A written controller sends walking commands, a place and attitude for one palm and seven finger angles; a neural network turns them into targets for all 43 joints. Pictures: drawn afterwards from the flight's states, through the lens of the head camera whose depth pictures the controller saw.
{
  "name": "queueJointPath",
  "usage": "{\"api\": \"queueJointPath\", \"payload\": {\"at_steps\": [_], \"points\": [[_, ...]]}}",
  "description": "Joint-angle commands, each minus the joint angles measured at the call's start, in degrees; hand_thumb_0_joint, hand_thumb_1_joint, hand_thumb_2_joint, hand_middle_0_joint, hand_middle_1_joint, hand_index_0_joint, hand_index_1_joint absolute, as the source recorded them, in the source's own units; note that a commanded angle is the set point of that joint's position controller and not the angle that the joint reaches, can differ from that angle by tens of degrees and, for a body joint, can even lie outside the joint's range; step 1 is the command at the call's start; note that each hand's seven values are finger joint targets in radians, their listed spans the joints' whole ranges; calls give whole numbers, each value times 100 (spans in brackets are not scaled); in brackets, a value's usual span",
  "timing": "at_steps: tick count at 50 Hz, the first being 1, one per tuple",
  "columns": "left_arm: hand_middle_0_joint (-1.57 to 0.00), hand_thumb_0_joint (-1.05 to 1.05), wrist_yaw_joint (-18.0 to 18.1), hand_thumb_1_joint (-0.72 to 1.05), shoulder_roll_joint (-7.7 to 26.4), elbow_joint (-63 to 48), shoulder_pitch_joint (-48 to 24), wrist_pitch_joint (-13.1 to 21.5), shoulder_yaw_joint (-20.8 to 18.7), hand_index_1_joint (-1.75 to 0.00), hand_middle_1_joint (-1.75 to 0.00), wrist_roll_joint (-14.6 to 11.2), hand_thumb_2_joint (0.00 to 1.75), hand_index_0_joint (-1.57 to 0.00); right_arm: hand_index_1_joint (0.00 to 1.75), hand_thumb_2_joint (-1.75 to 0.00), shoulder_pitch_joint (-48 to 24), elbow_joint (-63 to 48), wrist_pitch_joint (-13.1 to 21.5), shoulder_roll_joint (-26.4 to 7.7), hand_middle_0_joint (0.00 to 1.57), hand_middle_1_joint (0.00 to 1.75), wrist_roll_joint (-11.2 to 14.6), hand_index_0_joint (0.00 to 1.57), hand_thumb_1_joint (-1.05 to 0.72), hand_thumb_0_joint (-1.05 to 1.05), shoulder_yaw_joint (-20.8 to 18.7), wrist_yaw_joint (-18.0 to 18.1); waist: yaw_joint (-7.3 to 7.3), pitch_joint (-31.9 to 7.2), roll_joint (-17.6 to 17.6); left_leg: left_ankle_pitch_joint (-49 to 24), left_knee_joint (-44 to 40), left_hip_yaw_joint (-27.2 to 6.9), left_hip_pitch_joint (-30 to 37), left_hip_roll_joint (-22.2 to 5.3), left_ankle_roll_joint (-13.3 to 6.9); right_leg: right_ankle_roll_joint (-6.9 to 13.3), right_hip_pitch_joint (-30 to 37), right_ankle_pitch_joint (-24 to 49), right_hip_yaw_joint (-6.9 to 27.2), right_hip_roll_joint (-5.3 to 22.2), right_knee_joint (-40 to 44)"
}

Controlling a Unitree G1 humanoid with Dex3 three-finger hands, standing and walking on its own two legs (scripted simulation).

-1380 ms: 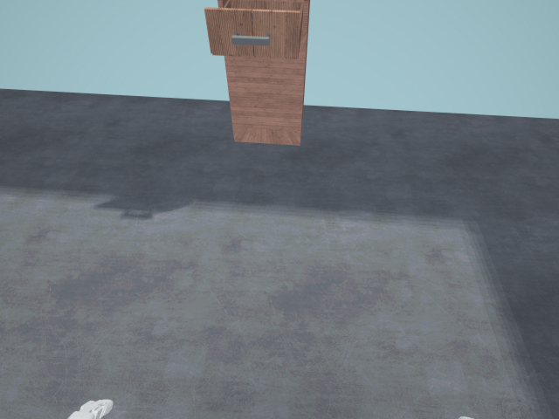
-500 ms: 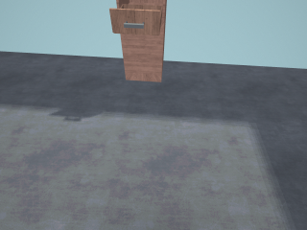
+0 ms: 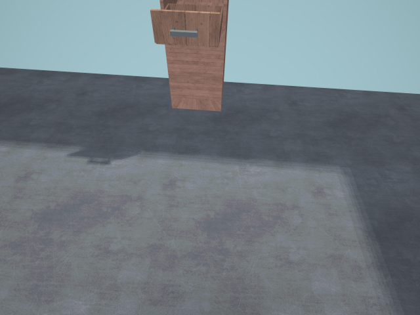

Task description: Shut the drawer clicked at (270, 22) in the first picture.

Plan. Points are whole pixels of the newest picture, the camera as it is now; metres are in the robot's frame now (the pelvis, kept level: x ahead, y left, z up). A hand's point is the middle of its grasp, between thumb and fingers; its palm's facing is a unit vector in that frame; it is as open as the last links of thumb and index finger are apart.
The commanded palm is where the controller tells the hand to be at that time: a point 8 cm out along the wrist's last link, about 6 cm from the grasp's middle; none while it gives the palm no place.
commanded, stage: look at it before walking up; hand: left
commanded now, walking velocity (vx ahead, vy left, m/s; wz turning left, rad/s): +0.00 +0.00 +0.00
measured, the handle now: (184, 31) +1.37 +0.21 -0.04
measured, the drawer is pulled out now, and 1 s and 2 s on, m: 0.30 0.30 0.30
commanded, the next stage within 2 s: walk to a spot facing it in 0.06 s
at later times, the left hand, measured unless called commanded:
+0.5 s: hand out of the picture +0.03 +0.21 -0.19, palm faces +0.02 -0.99 -0.16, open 7.4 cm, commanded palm none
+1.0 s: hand (152, 254) +0.29 +0.17 -0.18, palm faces +0.08 -0.98 -0.20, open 7.2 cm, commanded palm none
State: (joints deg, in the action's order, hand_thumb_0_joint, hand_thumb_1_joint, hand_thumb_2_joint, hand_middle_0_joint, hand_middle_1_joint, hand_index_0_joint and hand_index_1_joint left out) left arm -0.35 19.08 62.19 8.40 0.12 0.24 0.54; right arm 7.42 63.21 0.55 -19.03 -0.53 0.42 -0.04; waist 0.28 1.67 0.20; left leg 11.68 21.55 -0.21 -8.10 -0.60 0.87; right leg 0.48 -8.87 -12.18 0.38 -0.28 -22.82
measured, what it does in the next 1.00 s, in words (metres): walks ahead: right foot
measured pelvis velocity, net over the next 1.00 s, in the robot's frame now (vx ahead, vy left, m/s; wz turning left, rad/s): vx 0.24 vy -0.02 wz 0.05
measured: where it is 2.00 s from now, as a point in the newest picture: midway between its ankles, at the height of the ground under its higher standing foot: (213, 228)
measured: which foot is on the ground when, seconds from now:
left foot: down 0.00-0.80, up 0.82-1.00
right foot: down 0.00-0.44, up 0.46-0.78, down 0.80-1.00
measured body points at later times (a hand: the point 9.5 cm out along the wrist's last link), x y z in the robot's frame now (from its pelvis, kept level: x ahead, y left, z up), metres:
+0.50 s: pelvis +0.06 +0.03 -0.01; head +0.06 +0.05 +0.44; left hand +0.03 +0.26 -0.18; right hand +0.04 -0.21 -0.16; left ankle +0.00 +0.13 -0.74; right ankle +0.00 -0.10 -0.71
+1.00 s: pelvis +0.24 -0.02 -0.01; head +0.25 -0.01 +0.44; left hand +0.29 +0.22 -0.16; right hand +0.24 -0.26 -0.17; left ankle +0.24 +0.11 -0.67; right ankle +0.27 -0.12 -0.74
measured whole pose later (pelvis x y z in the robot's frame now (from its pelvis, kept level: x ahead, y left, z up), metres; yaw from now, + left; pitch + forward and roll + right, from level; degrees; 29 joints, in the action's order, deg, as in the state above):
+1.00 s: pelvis +0.24 -0.02 -0.01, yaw +3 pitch -2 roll -1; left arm 1.0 9.6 60.4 13.0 3.6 -3.5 1.5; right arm 17.6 62.8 0.9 -9.9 -1.4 -3.9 -0.2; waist -2.1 1.6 -0.7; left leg 17.5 65.0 4.2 -29.2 -7.4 0.0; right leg 1.8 -13.4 -14.0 -11.5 2.4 -29.2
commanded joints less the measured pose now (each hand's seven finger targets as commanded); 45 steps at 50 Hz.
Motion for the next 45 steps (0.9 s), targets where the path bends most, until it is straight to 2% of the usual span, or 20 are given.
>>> {"api": "queueJointPath", "payload": {"at_steps": [1, 8, 10, 14, 17, 19, 20, 22, 23, 24, 26, 30, 35, 37, 38, 39, 40, 41, 43, 45], "points": [[-20, 0, 96, 90, 1179, -373, -202, 146, -218, -30, -30, 13, 90, -20, 30, -90, -237, -348, 131, -1150, 20, 30, 9, 20, -90, 0, -207, 74, -2, -275, 44, -611, -360, -564, -16, -630, -239, 130, 8, 552, 626, 666, 448], [-20, 0, 96, 90, 1181, -366, -198, 156, -216, -30, -30, 10, 90, -20, 30, -90, -234, -329, 131, -1151, 20, 30, 5, 20, -90, 0, -201, 73, -14, -294, 3, -648, -369, -555, 10, -628, -226, 135, 42, 637, 633, 690, 465], [-20, 0, 118, 90, 481, -176, 258, 40, -71, -30, -30, 14, 90, -20, 30, -90, 159, -161, 28, -410, 20, 30, -42, 20, -90, 0, -34, 42, 3, -358, 90, 167, -193, -386, -70, -518, -138, 45, 70, -493, 620, 659, 483], [-20, 0, 51, 90, 663, -166, 769, -16, -204, -30, -30, 57, 90, -20, 30, -90, 406, -234, -20, -258, 20, 30, -99, 20, -90, 0, -75, 4, 121, 418, 698, 1581, 688, 3, -1214, -101, -136, 421, -137, -2605, 1349, 991, 984], [-20, 0, 62, 90, 696, -235, 1017, 64, -332, -30, -30, 44, 90, -20, 30, -90, 606, -344, 68, -125, 20, 30, -82, 20, -90, 0, -148, -3, 59, 471, 773, 1313, 1309, 253, -1288, -176, -154, 795, -173, -2507, 1706, 1428, 1076], [-20, 0, 59, 90, 535, -302, 882, 107, -358, -30, -30, 39, 90, -20, 30, -90, 1011, -265, 155, 7, 20, 30, -57, 20, -90, 0, -162, -7, -148, 421, 540, 1093, 707, 305, -607, -263, -199, 733, -510, -1712, 1152, 1206, 548], [-20, 0, 45, 90, 334, -333, 778, 101, -331, -30, -30, 43, 90, -20, 30, -90, 1364, -127, 194, -23, 20, 30, -57, 20, -90, 0, -179, 3, -290, 511, 9, 974, 229, 36, -16, -381, -276, 529, -990, -1413, 631, 794, -99], [-20, 0, 15, 90, -177, -628, 220, 148, -236, -30, -30, 71, 90, -20, 30, -90, 2516, 197, 257, -537, 20, 30, -123, 20, -90, 0, -382, 87, -706, 791, -1871, 615, -1031, -2384, 1066, -1983, -1099, 46, -2904, -1902, -609, -135, -2791], [-20, 0, 34, 90, -112, -786, -77, 199, -271, -30, -30, 98, 90, -20, 30, -90, 2712, 250, 280, -354, 20, 30, -99, 20, -90, 0, -335, 153, -686, 1030, -1279, -225, -1037, -2628, 1194, -2280, -1436, 82, -3487, -1924, -128, 220, -3570], [-20, 0, 1, 90, -176, -751, -83, 236, -300, -30, -30, 87, 90, -20, 30, -90, 2564, 215, 316, -149, 20, 30, -73, 20, -90, 0, -304, 178, -547, 1050, -622, -792, -913, -2321, 1185, -2239, -1503, 93, -3607, -1629, 0, 467, -3899], [-20, 0, -81, 90, -325, -645, 60, 252, -304, -30, -30, 86, 90, -20, 30, -90, 2318, 132, 424, 66, 20, 30, -59, 20, -90, 0, -278, 203, -344, 708, -386, -1475, -886, -1571, 1128, -1919, -1329, 9, -3294, -1176, -92, 651, -3898], [-20, 0, -147, 90, -640, -669, -26, 164, -276, -30, -30, 64, 90, -20, 30, -90, 2335, 232, 485, 268, 20, 30, -55, 20, -90, 0, -292, 226, -233, 644, -774, -1466, -1047, -533, 808, -1406, -1067, -83, -2794, -454, -486, 664, -2894], [-20, 0, -150, 90, -716, -748, -290, 198, -323, -30, -30, 40, 90, -20, 30, -90, 2429, 409, 444, 249, 20, 30, -92, 20, -90, 0, -342, 218, -192, 654, -746, -1935, -819, -222, 430, -1439, -966, 93, -1622, -65, -799, 389, -1589], [-20, 0, -125, 90, -568, -547, 465, 233, -399, -30, -30, 61, 90, -20, 30, -90, 2254, 408, 419, 173, 20, 30, -71, 20, -90, 0, -369, 210, 209, 337, -625, -2760, 73, 41, 263, -1301, -827, 197, -555, 26, -980, 143, -1245], [-20, 0, -97, 90, -366, -297, 1267, 287, -468, -30, -30, 90, 90, -20, 30, -90, 2189, 392, 411, 192, 20, 30, -42, 20, -90, 0, -371, 194, 564, -64, -337, -2775, 1098, 206, -30, -1080, -671, 244, 498, 183, -966, 80, -926], [-20, 0, -26, 90, 133, -73, 2136, 382, -603, -30, -30, 136, 90, -20, 30, -90, 2233, 301, 418, 384, 20, 30, 5, 20, -90, 0, -344, 128, 889, -632, 382, -1581, 2754, 415, -1080, -745, -453, 543, 1804, -416, 71, 1016, -612], [-20, 0, 61, 90, 756, 60, 2714, 399, -736, -30, -30, 101, 90, -20, 30, -90, 2444, 87, 437, 793, 20, 30, 60, 20, -90, 0, -291, 112, 863, -1355, 1736, 1869, 4842, 500, -2454, 24, -252, 1159, 2623, -876, 2792, 2758, 337], [-20, 0, 81, 90, 711, 3, 2431, 356, -723, -30, -30, -9, 90, -20, 30, -90, 1927, -51, 381, 640, 20, 30, 65, 20, -90, 0, -322, 94, 805, -997, 996, 1929, 5663, -33, -2742, -243, -393, 1311, 1984, -1656, 3190, 2956, 931], [-20, 0, 124, 90, 125, -223, 1392, 358, -551, -30, -30, 50, 90, -20, 30, -90, 1321, -197, 333, 738, 20, 30, -33, 20, -90, 0, -373, 18, 431, 198, 629, 1060, 5757, -96, -2981, -767, -354, 1084, 193, -2073, 2137, 2559, 1131], [-20, 0, 149, 90, -300, -314, 913, 397, -405, -30, -30, 101, 90, -20, 30, -90, 1591, -86, 164, 931, 20, 30, -99, 20, -90, 0, -373, -16, -18, 334, 451, 712, 5201, -6, -2390, -887, -219, 820, -816, -1469, 954, 2160, 1261]]}}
